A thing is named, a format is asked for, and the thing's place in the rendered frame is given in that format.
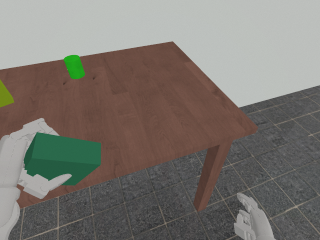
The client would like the sponge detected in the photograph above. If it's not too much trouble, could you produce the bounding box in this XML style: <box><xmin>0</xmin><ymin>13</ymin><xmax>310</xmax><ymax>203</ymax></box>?
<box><xmin>24</xmin><ymin>132</ymin><xmax>101</xmax><ymax>186</ymax></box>

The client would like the left robot forearm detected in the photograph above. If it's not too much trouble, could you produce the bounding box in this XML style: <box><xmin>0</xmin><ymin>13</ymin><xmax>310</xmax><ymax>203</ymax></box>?
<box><xmin>0</xmin><ymin>186</ymin><xmax>21</xmax><ymax>240</ymax></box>

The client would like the left robot hand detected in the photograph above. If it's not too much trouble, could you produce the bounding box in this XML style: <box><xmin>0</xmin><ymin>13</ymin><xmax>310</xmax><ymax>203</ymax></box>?
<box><xmin>0</xmin><ymin>118</ymin><xmax>72</xmax><ymax>199</ymax></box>

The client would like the right robot hand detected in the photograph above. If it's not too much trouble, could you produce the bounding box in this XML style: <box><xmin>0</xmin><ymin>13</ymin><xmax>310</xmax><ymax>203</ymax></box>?
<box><xmin>234</xmin><ymin>193</ymin><xmax>274</xmax><ymax>240</ymax></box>

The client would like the table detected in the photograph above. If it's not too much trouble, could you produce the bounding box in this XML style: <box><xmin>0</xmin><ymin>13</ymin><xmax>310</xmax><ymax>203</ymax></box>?
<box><xmin>0</xmin><ymin>41</ymin><xmax>258</xmax><ymax>212</ymax></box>

